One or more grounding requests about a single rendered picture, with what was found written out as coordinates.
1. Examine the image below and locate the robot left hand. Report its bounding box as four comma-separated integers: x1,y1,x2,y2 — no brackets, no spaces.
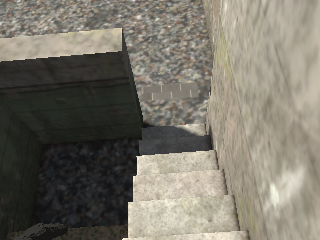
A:
14,223,69,240

